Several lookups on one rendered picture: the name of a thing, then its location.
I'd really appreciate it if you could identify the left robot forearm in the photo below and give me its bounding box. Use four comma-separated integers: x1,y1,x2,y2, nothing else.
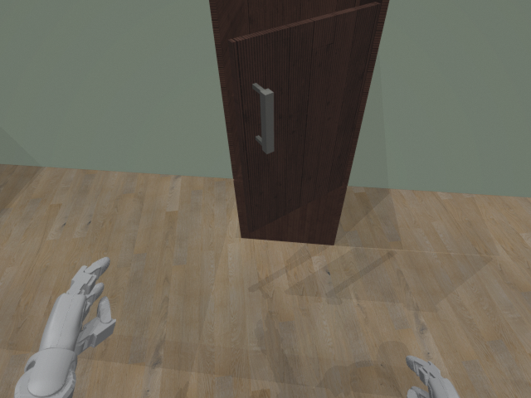
14,348,77,398

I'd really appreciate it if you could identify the handle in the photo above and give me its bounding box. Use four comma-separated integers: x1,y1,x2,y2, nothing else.
252,83,274,154

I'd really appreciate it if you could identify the left robot hand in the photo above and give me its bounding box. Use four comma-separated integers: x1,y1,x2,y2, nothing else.
39,257,116,356

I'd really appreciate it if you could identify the right robot hand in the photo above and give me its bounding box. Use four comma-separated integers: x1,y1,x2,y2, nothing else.
406,356,460,398

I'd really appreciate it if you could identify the cupboard door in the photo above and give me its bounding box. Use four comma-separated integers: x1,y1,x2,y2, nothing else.
228,2,381,233

